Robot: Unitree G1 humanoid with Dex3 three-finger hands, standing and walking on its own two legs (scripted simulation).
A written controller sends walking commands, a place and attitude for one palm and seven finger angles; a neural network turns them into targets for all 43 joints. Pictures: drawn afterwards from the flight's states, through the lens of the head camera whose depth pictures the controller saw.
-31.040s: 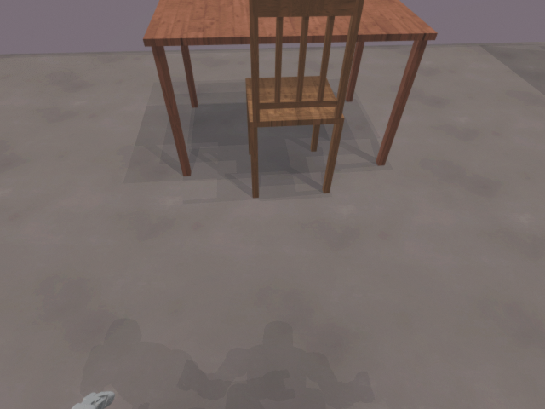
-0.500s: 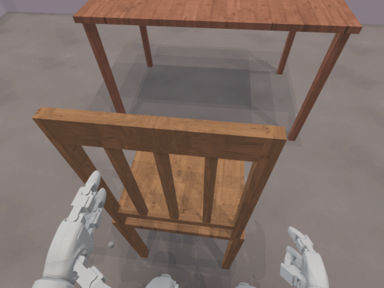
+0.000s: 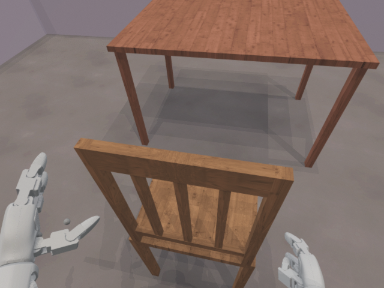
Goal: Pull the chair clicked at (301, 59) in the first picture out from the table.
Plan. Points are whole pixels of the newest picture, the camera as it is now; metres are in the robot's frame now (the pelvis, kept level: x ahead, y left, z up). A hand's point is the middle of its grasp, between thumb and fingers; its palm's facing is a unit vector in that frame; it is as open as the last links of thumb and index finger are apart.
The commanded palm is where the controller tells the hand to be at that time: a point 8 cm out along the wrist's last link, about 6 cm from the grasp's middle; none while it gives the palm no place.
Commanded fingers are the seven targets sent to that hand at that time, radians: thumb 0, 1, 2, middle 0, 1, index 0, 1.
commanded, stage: draw the hand back to the body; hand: left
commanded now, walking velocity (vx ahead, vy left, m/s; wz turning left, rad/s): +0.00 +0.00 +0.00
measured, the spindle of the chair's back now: (184, 214) +0.29 +0.07 -0.05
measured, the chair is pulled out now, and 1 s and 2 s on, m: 0.59 0.59 0.59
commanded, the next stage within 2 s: step back with the hand held close in 0.62 s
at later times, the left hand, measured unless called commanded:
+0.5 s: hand (47, 196) +0.20 +0.26 +0.16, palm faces +0.43 -0.80 -0.42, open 7.5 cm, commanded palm +0.15 +0.30 +0.19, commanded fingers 0.00 0.90 0.90 -0.20 -0.30 -0.20 -0.30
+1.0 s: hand (48, 200) +0.19 +0.25 +0.17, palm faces +0.32 -0.77 -0.55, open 7.4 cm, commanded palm +0.14 +0.30 +0.19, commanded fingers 0.00 0.90 0.90 -0.20 -0.30 -0.20 -0.30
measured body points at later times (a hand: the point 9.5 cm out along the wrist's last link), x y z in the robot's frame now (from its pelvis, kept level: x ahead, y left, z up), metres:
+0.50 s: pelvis +0.01 +0.00 +0.01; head +0.02 -0.02 +0.46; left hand +0.17 +0.30 +0.18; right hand +0.20 -0.22 -0.08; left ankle -0.02 +0.12 -0.72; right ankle -0.04 -0.15 -0.72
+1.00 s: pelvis -0.02 +0.00 +0.01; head +0.03 -0.04 +0.46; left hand +0.17 +0.29 +0.20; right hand +0.17 -0.23 -0.09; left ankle -0.02 +0.12 -0.72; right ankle -0.03 -0.15 -0.72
